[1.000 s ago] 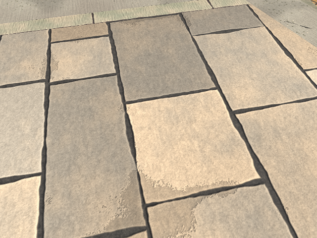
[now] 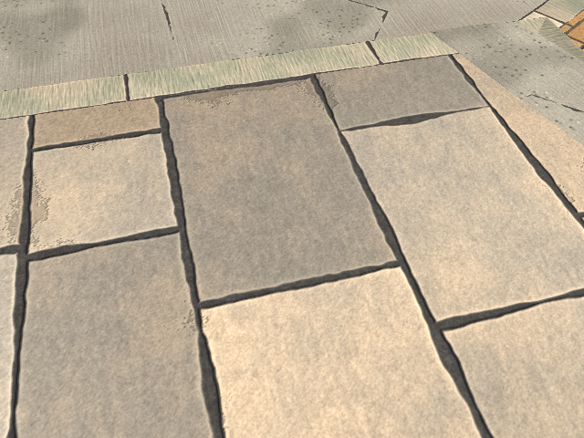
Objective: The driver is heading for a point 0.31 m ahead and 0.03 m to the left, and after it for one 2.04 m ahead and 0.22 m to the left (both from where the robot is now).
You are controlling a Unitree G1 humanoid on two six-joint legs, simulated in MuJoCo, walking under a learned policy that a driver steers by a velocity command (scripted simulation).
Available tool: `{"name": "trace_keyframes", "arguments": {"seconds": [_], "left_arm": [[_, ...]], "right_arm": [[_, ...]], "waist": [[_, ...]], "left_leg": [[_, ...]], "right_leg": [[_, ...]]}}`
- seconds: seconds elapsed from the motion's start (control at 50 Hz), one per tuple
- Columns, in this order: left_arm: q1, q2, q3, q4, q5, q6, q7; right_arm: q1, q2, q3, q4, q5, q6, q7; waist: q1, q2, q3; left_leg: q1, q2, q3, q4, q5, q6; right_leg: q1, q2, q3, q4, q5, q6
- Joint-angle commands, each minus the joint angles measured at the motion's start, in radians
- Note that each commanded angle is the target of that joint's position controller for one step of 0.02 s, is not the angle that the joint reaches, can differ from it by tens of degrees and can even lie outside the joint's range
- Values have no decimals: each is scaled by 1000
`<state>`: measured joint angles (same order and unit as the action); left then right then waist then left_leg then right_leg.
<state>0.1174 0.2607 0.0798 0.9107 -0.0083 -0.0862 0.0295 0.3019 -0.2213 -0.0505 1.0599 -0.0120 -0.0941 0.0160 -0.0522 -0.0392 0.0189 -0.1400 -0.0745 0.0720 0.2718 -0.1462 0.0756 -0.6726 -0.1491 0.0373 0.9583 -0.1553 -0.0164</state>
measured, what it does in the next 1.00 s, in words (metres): walks ahead: right foot, then left foot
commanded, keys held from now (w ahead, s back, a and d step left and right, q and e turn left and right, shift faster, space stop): no key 1.00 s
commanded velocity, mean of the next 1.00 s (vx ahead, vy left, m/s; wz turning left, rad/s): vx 0.08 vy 0.00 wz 0.00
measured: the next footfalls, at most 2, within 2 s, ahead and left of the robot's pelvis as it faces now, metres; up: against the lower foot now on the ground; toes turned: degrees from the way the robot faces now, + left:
right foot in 0.20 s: +0.27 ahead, -0.14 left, +0.00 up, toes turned -2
left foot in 0.48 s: +0.19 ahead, +0.10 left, +0.00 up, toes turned +2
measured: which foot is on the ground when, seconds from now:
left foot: down 0.00-0.22, up 0.24-0.46, down 0.48-1.00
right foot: up 0.00-0.18, down 0.20-1.00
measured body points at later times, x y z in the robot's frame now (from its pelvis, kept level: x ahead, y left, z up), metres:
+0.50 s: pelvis +0.15 -0.04 -0.02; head +0.16 -0.04 +0.43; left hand +0.26 +0.20 -0.15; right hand +0.21 -0.30 -0.16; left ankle +0.15 +0.10 -0.75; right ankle +0.23 -0.14 -0.75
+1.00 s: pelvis +0.20 -0.02 -0.01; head +0.21 -0.01 +0.44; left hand +0.28 +0.24 -0.16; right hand +0.23 -0.26 -0.16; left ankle +0.15 +0.10 -0.75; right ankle +0.23 -0.14 -0.75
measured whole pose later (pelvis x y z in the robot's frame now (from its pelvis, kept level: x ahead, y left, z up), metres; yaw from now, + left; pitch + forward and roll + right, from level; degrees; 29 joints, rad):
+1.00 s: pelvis +0.20 -0.02 -0.01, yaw +0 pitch -1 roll +0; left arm 0.14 0.22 0.04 1.07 0.00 0.00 0.03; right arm 0.22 -0.20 -0.02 1.10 0.00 -0.01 -0.03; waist 0.00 0.00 0.03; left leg -0.15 0.02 0.02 0.52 -0.35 0.00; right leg -0.28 -0.02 -0.03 0.52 -0.22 0.00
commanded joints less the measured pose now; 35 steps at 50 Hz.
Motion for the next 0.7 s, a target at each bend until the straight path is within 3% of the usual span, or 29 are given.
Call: {"name": "trace_keyframes", "arguments": {"seconds": [0.02,0.12,0.16,0.18,0.2,0.22,0.24,0.26,0.28,0.3,0.32,0.38,0.44,0.48,0.5,0.52,0.54,0.56,0.62,0.7], "left_arm": [[23,8,-6,-30,8,1,-7],[-91,37,-14,-58,3,6,-27],[-60,68,-6,-54,12,-1,-34],[4,89,4,-29,19,-6,-33],[74,155,22,-8,30,-10,-28],[133,202,26,-1,43,-6,-24],[167,129,5,15,35,9,-27],[159,76,-13,15,20,16,-34],[93,78,-16,6,15,20,-34],[26,78,-21,-8,19,22,-30],[-37,81,-22,-21,26,26,-25],[-93,80,-21,-25,42,41,-15],[-85,74,-24,-7,16,51,-9],[-35,53,-32,21,9,55,-8],[-22,58,-29,25,17,57,-9],[-1,41,-29,21,17,61,-4],[-6,48,-29,30,21,62,1],[6,49,-26,36,19,62,4],[29,48,-25,62,20,61,2],[24,44,-24,77,12,61,-4]], "right_arm": [[-66,-146,-17,-68,1,-6,-18],[-5,-155,-15,-35,14,20,-25],[-26,-163,-18,-32,21,30,-29],[-38,-160,-17,-34,24,35,-32],[2,-147,-13,-34,11,32,-33],[105,-80,7,-27,-10,23,-28],[171,-26,27,1,4,27,-25],[112,-100,8,-2,27,42,-24],[35,-126,-1,-23,37,60,-30],[-12,-123,-6,-28,34,79,-40],[-28,-118,-10,-31,25,96,-50],[-4,-74,-3,-10,15,112,-64],[21,-62,0,18,4,113,-57],[-9,-91,-1,6,-19,116,-51],[-26,-131,-4,-9,-15,114,-54],[-55,-158,-10,3,0,108,-52],[-84,-124,-4,-3,3,96,-51],[-97,-107,1,-1,-1,84,-51],[-80,-103,1,5,6,61,-50],[-38,-97,4,19,10,62,-50]], "waist": [[52,91,-3],[11,111,-26],[45,115,-47],[80,99,-72],[86,39,-132],[44,-103,-265],[58,-231,-373],[73,-152,-348],[66,-97,-252],[52,-53,-181],[30,-49,-138],[0,-99,-115],[-19,-85,-125],[-3,-40,-69],[23,10,-25],[63,136,14],[61,153,32],[71,162,26],[62,105,2],[45,68,-30]], "left_leg": [[-106,222,-70,-89,532,123],[30,257,-90,1,498,106],[78,273,-118,85,490,83],[82,244,-111,162,484,56],[39,178,-80,287,415,12],[-160,102,-51,497,17,-38],[-278,45,-68,699,-484,-87],[-317,71,-127,780,-577,-95],[-363,97,-130,808,-538,-99],[-364,121,-124,790,-489,-106],[-322,144,-128,737,-437,-112],[-147,129,-81,532,-320,-113],[-7,102,-40,310,-83,-89],[14,137,-77,201,-39,-51],[-47,187,-123,149,-127,-25],[-208,177,-135,113,-332,-5],[-281,167,-138,68,-372,-18],[-294,169,-138,51,-348,-37],[-215,154,-117,92,-185,-58],[-145,143,-100,135,-46,-50]], "right_leg": [[133,29,-37,-206,174,16],[190,85,-38,-391,214,1],[245,100,-32,-460,175,-27],[336,117,-46,-531,243,-45],[490,61,2,-528,604,-74],[790,-112,159,-431,958,-180],[888,-250,332,-469,931,-318],[808,-222,356,-529,649,-307],[703,-187,322,-575,423,-265],[589,-159,286,-618,271,-235],[479,-135,253,-662,148,-209],[312,-58,144,-714,-1,-175],[270,-25,97,-710,-194,-146],[232,17,75,-702,-373,-66],[242,54,45,-662,-373,-32],[345,114,-27,-629,-267,-6],[436,118,-36,-576,-176,-1],[476,119,-42,-549,-112,-9],[479,111,-38,-529,2,-31],[486,107,-40,-509,115,-32]]}}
